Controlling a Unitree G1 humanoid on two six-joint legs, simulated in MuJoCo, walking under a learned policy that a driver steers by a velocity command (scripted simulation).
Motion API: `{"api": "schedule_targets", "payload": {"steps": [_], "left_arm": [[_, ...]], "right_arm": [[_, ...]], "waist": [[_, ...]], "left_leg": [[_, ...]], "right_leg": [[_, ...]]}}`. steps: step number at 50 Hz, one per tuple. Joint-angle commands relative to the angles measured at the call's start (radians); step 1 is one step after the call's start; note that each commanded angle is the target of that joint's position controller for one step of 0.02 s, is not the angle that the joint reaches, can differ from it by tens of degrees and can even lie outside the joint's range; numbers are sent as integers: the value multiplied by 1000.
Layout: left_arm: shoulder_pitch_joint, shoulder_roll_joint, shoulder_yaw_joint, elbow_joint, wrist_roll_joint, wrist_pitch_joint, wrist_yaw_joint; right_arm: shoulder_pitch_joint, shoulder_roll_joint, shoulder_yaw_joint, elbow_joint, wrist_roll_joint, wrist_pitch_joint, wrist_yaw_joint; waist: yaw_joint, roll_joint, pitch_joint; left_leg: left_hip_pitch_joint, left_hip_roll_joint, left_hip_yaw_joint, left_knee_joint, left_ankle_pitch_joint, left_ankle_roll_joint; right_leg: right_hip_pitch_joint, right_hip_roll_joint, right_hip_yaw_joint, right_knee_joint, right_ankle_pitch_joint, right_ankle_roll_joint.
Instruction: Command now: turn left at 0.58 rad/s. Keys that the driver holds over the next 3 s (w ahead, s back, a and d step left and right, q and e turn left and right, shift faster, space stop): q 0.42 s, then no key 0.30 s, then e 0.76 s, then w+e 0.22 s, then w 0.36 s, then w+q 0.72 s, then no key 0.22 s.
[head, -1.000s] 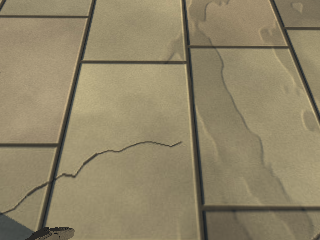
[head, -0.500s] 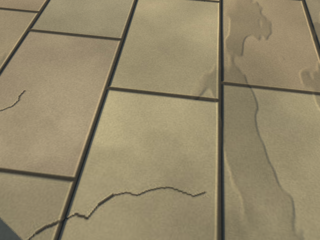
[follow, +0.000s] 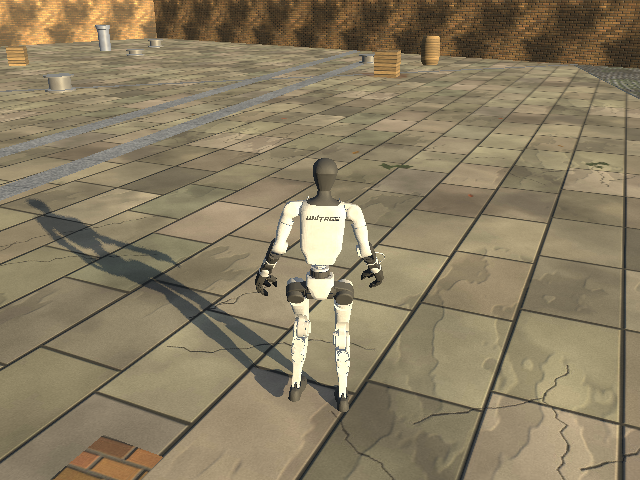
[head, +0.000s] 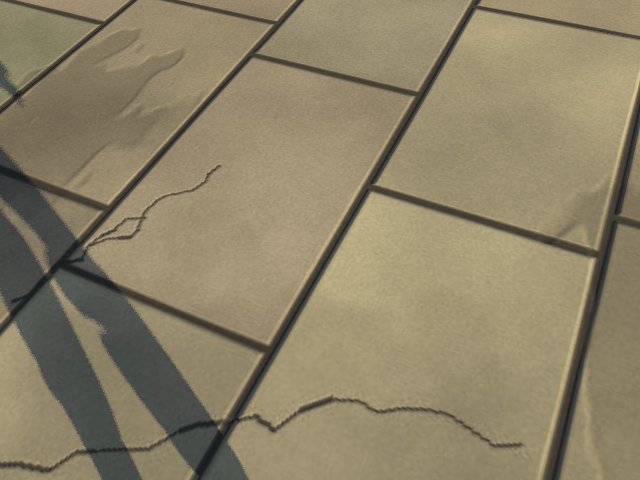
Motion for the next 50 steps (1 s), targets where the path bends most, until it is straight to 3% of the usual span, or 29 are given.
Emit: {"api": "schedule_targets", "payload": {"steps": [1, 3, 5, 8, 10, 14, 16, 17, 18, 19, 20, 21, 22, 23, 24, 27, 30, 35, 36, 37, 38, 39, 40, 41, 42, 44, 47, 50], "left_arm": [[-122, 120, 24, -107, -21, -14, 20], [-81, 119, 20, -102, -21, -5, 30], [-23, 133, 26, -93, -14, 5, 37], [4, 171, 40, -91, -16, 14, 34], [-15, 195, 50, -97, -21, 17, 25], [-28, 218, 61, -95, -40, 14, 5], [-52, 217, 62, -93, -59, 11, 1], [-29, 191, 56, -80, -65, 7, -1], [20, 145, 44, -67, -42, 3, -7], [13, 70, 15, -115, 22, 0, -13], [-89, 126, 31, -145, 1, -3, -1], [-113, 157, 42, -148, -27, 3, 5], [-92, 160, 46, -134, -33, 8, 9], [-74, 164, 50, -113, -26, 13, 15], [-53, 164, 51, -106, -18, 16, 16], [-22, 127, 39, -94, -28, 17, 10], [-52, 97, 23, -105, -26, 18, 7], [-51, 105, 20, -115, -33, 13, -2], [-34, 96, 18, -110, -32, 9, -5], [7, 69, 9, -94, -25, 3, -11], [19, 71, 2, -89, -11, -3, -15], [17, 131, 8, -102, -6, -5, -11], [-51, 154, 9, -94, -15, -7, -12], [-93, 122, 6, -121, -25, -10, -19], [-83, 126, 7, -121, -22, -12, -21], [-73, 165, 16, -126, -32, -19, -17], [-45, 160, 19, -141, -39, -12, -1], [-46, 164, 26, -172, -41, 7, 9]], "right_arm": [[81, -132, -53, -27, -2, 2, -5], [49, -90, -38, -41, 8, 7, 0], [-15, -68, -26, -70, 17, 5, 3], [-50, -49, -13, -94, 10, 4, 13], [-52, -43, -8, -100, 8, 5, 22], [-29, -61, -17, -99, 12, 17, 36], [19, -58, -24, -84, 12, 21, 43], [56, -74, -34, -69, 9, 21, 39], [99, -137, -57, -62, 10, 19, 28], [105, -254, -74, -94, 2, 12, 12], [131, -221, -63, -96, -33, -16, 28], [91, -190, -52, -84, -33, -36, 34], [29, -156, -43, -75, -17, -45, 30], [-13, -123, -30, -79, -4, -45, 25], [-43, -114, -21, -79, -1, -43, 19], [-47, -92, -7, -65, -15, -44, 8], [-42, -96, -6, -44, -17, -41, 6], [-48, -91, 3, -8, -18, -35, 23], [-63, -78, 10, -2, -14, -36, 25], [-79, -36, 27, 10, -11, -38, 26], [-33, -2, 40, 35, -20, -47, 28], [7, 7, 42, 49, -44, -56, 28], [69, 13, 38, 56, -52, -59, 26], [3, -41, 29, 62, -55, -56, 19], [-39, -74, 14, 60, -43, -53, 13], [-45, -64, 7, 55, -35, -41, -4], [-22, -33, 2, 58, -26, -40, -11], [-1, -25, -11, 61, -21, -45, -6]], "waist": [[-41, -172, -30], [-15, -174, -22], [28, -197, -35], [53, -216, -65], [52, -224, -71], [38, -233, -74], [-4, -216, -80], [-20, -180, -91], [-23, -28, -121], [10, 291, -127], [-84, 198, -197], [-63, 120, -141], [-28, 95, -105], [-14, 68, -97], [3, 72, -96], [11, 84, -124], [-12, 92, -109], [-30, 103, -65], [-12, 93, -62], [21, 70, -75], [18, 29, -87], [-23, -71, -101], [-109, -215, -94], [-57, -196, -52], [-33, -175, -30], [-28, -189, -17], [-21, -186, -38], [-17, -152, -51]], "left_leg": [[-130, 60, 15, 306, 21, -43], [-140, 71, 62, 304, 66, -67], [-173, 96, 91, 205, 83, -84], [-118, 138, 120, 57, 61, -92], [-27, 152, 156, -38, 56, -81], [100, 141, 207, -215, 83, -39], [204, 123, 233, -398, 201, 7], [308, 102, 227, -503, 301, 41], [485, 178, 92, -548, 545, 89], [628, 451, -279, -498, 991, 237], [527, 525, -359, -540, 894, 390], [489, 461, -267, -561, 786, 355], [453, 401, -186, -562, 703, 293], [432, 365, -145, -560, 668, 254], [392, 344, -112, -561, 703, 245], [379, 315, -72, -567, 697, 245], [371, 309, -82, -565, 589, 244], [293, 313, -145, -557, 432, 252], [279, 302, -148, -542, 418, 238], [257, 284, -124, -527, 389, 207], [231, 248, -94, -516, 335, 152], [208, 179, -24, -439, 236, 89], [298, 117, 50, -476, 160, 38], [342, 114, 64, -465, 192, 12], [338, 107, 78, -440, 206, 17], [326, 106, 99, -410, 237, 27], [302, 97, 131, -373, 226, 25], [301, 106, 137, -371, 223, 37]], "right_leg": [[108, -274, 226, -205, 234, -173], [135, -246, 136, -205, 321, -183], [232, -259, 109, -200, 362, -199], [292, -298, 84, -193, 399, -215], [253, -309, 47, -195, 421, -213], [224, -330, 6, -158, 447, -195], [199, -322, -30, -87, 423, -151], [148, -293, -71, -13, 353, -101], [-2, -225, -153, 167, 169, -17], [-319, -83, -192, 483, -416, 83], [-365, -31, -20, 653, -454, 94], [-381, -54, 16, 709, -376, 85], [-382, -70, 25, 688, -284, 75], [-366, -79, 30, 660, -226, 77], [-322, -68, 20, 657, -171, 86], [-243, -52, 5, 565, -100, 102], [-182, -59, 6, 382, -95, 103], [-48, -45, -11, 172, -121, 80], [-3, -40, -18, 89, -75, 71], [90, -44, -24, -58, 47, 58], [180, -68, 14, -140, 200, 43], [225, -171, 128, -137, 412, 8], [83, -197, 161, -111, 297, -75], [7, -165, 165, -135, 146, -88], [-14, -149, 162, -142, 96, -70], [-28, -144, 194, -133, 126, -63], [-18, -153, 250, -105, 172, -92], [-42, -135, 280, -65, 172, -105]]}}
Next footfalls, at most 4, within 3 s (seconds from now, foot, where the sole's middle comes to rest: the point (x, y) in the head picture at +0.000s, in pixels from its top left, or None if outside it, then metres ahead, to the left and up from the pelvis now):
0.36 left None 0.01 0.15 -0.77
0.76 right None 0.08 -0.08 -0.77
1.34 right None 0.05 -0.11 -0.77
1.84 left None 0.14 0.10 -0.77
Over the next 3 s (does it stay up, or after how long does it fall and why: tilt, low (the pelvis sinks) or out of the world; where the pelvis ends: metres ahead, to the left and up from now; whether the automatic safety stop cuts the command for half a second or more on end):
stays up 0.59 -0.07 0.00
